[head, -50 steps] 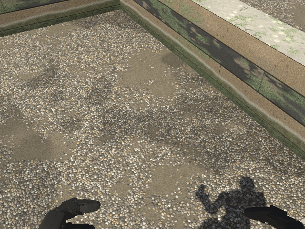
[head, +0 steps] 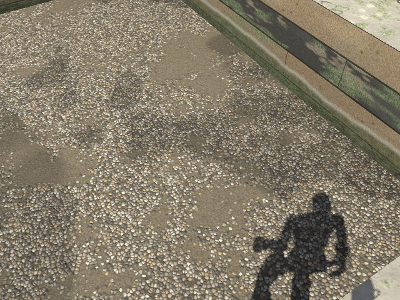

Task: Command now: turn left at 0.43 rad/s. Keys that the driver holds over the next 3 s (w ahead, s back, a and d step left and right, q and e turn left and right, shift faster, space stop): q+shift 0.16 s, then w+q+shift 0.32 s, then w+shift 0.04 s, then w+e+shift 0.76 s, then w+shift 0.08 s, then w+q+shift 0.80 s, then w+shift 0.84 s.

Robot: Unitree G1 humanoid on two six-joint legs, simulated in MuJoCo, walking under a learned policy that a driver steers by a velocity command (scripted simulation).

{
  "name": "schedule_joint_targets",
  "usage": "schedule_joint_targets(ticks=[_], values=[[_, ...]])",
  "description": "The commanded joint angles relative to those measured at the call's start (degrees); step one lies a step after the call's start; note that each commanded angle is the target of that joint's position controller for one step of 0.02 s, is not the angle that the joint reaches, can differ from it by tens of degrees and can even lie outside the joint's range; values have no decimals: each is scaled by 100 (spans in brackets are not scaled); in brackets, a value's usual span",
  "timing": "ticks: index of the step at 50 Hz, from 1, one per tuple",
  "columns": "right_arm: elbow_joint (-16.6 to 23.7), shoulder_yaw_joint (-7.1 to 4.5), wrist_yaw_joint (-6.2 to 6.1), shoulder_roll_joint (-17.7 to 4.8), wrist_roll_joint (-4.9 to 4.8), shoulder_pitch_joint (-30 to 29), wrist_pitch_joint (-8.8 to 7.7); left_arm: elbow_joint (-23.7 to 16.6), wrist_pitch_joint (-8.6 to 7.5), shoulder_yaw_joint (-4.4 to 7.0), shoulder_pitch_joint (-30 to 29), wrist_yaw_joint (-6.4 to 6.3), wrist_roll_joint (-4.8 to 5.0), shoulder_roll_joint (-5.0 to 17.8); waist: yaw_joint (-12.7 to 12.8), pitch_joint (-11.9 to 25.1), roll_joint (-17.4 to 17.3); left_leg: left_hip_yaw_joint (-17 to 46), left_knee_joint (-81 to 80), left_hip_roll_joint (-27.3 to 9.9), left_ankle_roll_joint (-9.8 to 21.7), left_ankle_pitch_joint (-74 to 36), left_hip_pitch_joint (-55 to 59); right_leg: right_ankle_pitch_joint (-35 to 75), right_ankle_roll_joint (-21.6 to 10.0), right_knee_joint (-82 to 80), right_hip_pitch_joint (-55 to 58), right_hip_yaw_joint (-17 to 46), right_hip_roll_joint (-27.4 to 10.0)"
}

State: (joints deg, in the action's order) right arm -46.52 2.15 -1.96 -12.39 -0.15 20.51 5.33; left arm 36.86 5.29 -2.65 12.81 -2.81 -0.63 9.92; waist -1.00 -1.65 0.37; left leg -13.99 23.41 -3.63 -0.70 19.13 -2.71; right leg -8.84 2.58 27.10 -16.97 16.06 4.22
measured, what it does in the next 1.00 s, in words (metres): steps on the spot: left foot, then right foot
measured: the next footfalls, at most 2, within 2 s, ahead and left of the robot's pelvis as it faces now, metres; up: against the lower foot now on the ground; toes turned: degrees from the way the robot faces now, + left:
left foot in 0.44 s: -0.02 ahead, +0.10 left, +0.00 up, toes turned +24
right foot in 0.76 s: +0.12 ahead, -0.11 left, +0.00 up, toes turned +5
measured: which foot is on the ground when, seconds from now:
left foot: down 0.00-0.18, up 0.20-0.42, down 0.44-1.00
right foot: down 0.00-0.44, up 0.46-0.74, down 0.76-1.00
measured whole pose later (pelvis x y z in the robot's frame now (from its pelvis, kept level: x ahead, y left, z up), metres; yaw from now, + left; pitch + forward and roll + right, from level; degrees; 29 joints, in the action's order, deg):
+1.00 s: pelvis +0.00 +0.02 -0.01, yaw +14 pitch -1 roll +0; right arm -24.0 4.3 1.6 -15.7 6.9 -3.4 0.5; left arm 23.0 0.6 -5.7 0.0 2.6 -2.1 17.2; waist 0.0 -1.8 -0.3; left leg -10.6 30.7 0.6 3.5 20.5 -9.6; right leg -12.8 2.2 32.6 -18.8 7.5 1.1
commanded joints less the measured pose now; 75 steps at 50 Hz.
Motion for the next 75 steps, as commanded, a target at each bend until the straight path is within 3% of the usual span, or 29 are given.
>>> schedule_joint_targets(ticks=[1, 6, 7, 9, 10, 11, 12, 14, 18, 21, 22, 23, 24, 25, 27, 30, 35, 39, 41, 45, 54, 58, 60, 63, 65, 69, 72, 73, 75], values=[[275, -326, 5, -1107, -61, 228, -9, -490, -79, 253, -285, -96, 17, 700, 112, 144, -222, 1112, -494, -723, 752, -1676, 101, 1103, -355, 288, -256, -584, -138], [496, -486, -231, -1097, -19, 277, 195, -596, -92, 346, -516, -47, 110, 624, 76, -112, -524, 1860, -139, -829, 1006, -701, -835, 736, -399, 965, -339, -1056, -216], [665, -518, -282, -1261, 25, 100, 234, -516, -50, 362, -198, -52, 19, 636, 192, -221, -215, 1830, 28, -705, 935, -261, -1309, 910, -507, 910, -73, -1130, -223], [977, -446, -291, -969, 89, -87, 218, -514, -28, 415, 200, -56, -74, 746, 305, 103, 418, 1661, 893, -103, 539, 1375, -2251, 469, -840, -9, 872, -586, -776], [1176, -346, -273, -581, 29, -126, 164, -516, -21, 471, 318, -43, -92, 932, 338, 336, 1217, 1383, 2003, 312, 304, 1817, -2815, -989, -1257, -813, 1197, 289, -1389], [1364, -389, -249, -653, -52, -429, 83, -642, -130, 564, 89, -15, -171, 1129, 454, 203, 1542, 1631, 3756, 532, 194, 1600, -3251, -1785, -1632, -1424, 856, 1275, -1950], [1455, -510, -213, -900, -138, -389, -21, -723, -287, 577, -316, 12, -175, 1115, 147, 213, 1134, 2073, 4704, 357, 139, 1373, -3267, -1584, -1716, -1468, 369, 1177, -2166], [1418, -562, -255, -896, -110, 202, 6, -817, -485, 569, -1283, 89, 51, 941, -491, 284, 861, 2144, 4596, -35, 31, 1048, -2790, -431, -1321, -1250, -205, -82, -1984], [1737, -300, -129, -533, 186, -51, 42, -667, -533, 574, -1319, 162, -33, 1034, -251, 632, 150, 1479, 2801, -69, 291, 837, -1897, 830, -1160, -714, 39, -1272, -1869], [1863, -254, 92, -594, 130, 322, -88, -573, -494, 643, -1622, 186, 27, 1270, -415, 987, 444, 1211, 1165, 75, 593, -331, -935, 318, -904, -106, 270, -1621, -1712], [1759, -308, 127, -743, 184, 753, -131, -647, -476, 591, -1785, 181, 31, 1079, -557, 849, -117, 1604, 767, 111, 721, -594, -448, 183, -585, 956, -211, -1984, -1254], [1946, -465, 163, -1512, 168, 694, -116, -978, -488, 534, -2021, 216, -102, 891, -461, 437, -1804, 3765, 343, -696, 1397, -1455, -20, -1287, -61, 2367, -1971, -2145, -355], [2289, -601, 186, -2002, 240, 311, -105, -1251, -562, 590, -2423, 258, -70, 1143, -566, 277, -1866, 5516, -362, -1273, 1986, -169, -333, -2231, 68, 3425, -3037, -1225, 22], [2579, -466, 104, -1635, 321, -407, -138, -1280, -631, 643, -2436, 307, 32, 1361, -334, 94, -1311, 5067, -392, -1307, 1879, -119, -686, -1992, 146, 4216, -3189, -957, -70], [2892, -71, -1, -932, 394, -1230, -170, -1234, -627, 394, -1952, 336, -309, 933, 98, 379, -1021, 3834, 9, -912, 1299, -1270, -1150, -1738, 341, 4760, -2520, -1111, -269], [3088, 246, 28, -556, 462, -1887, -253, -1261, -587, 61, -1749, 369, -392, 651, 284, 968, -875, 2679, 365, -508, 814, -3028, -908, -1356, 470, 3747, -1466, -1178, -465], [2784, 134, 87, -815, 438, -1974, -320, -1428, -616, -123, -2104, 364, -142, 1028, -333, 1018, -676, 2506, 67, -797, 556, -3210, 344, -468, 254, 996, -764, -1130, -819], [2559, 90, 244, -916, 447, -2311, -510, -1695, -664, -194, -1954, 348, -190, 1087, -300, 879, -159, 1984, 105, -585, 298, -2278, 123, 1061, -97, 390, -112, -1253, -865], [2717, 144, 300, -877, 598, -2617, -575, -1902, -604, -237, -1974, 394, -218, 1095, -274, 439, 296, 1774, 165, -372, 118, -2565, 17, 1713, -293, 272, -373, -978, -900], [2759, 85, 345, -813, 745, -2710, -543, -1907, -621, -199, -1749, 501, -188, 1148, -87, 925, -3, 1195, 447, -393, 47, -3035, 502, 1836, -266, 350, -498, -909, -720], [2625, -103, 303, -913, 634, -2598, -632, -1984, -508, -51, -1865, 559, -38, 1259, 59, 1266, -67, 443, 774, -529, 249, -2075, 453, 2373, -324, 607, -531, -739, -576], [2354, -251, 211, -1090, 488, -2077, -595, -1878, -447, 120, -1710, 468, 199, 1436, 49, 1432, 114, 300, 775, -530, 346, -236, 473, 1559, -412, 637, -640, -503, -389], [2283, -287, 147, -1159, 464, -2074, -526, -1942, -394, 179, -1697, 450, 281, 1409, 162, 943, 96, 260, 573, -642, 444, 642, 253, 809, -365, 610, -1106, -530, -208], [2173, -426, -39, -1244, 353, -2317, -483, -1955, -460, 259, -1684, 459, 442, 1160, 287, 221, -820, 781, -75, -1701, 803, 1280, -31, -1057, -228, 1582, -2074, -851, -182], [1982, -468, -195, -1184, 293, -2127, -605, -2029, -504, 229, -2207, 457, 388, 985, -16, -55, -640, 946, -315, -2331, 910, 666, -432, -1475, -231, 2461, -2294, -1042, -737], [1660, -397, -189, -1192, 91, -1851, -804, -1848, -449, 146, -1571, 415, 275, 842, 97, 135, 785, 267, 171, -1535, 512, 1380, -836, -931, -538, 1315, -999, -1413, -646], [1916, -165, -10, -878, 205, -1740, -769, -1908, -459, 145, -1386, 486, 206, 1194, 185, 401, 1873, 87, 2185, -192, 283, 1472, -913, -1311, -983, -485, -735, 356, -802], [2087, -82, 87, -739, 151, -1759, -802, -2124, -499, 71, -1876, 462, 108, 1289, 25, 499, 1917, 566, 2956, 65, 209, 1633, -1431, -2210, -1142, -1143, -649, 1241, -1242], [2153, -208, 219, -1087, -52, -1939, -871, -2150, -644, 41, -1986, 410, 24, 1206, 167, 984, 906, 1590, 4211, 126, 155, 1441, -2445, -2082, -1247, -1186, 132, 1470, -1939]])
Over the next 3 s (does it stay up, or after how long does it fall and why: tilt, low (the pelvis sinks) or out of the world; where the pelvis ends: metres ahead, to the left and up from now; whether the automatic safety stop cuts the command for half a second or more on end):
stays up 0.04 -0.07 -0.01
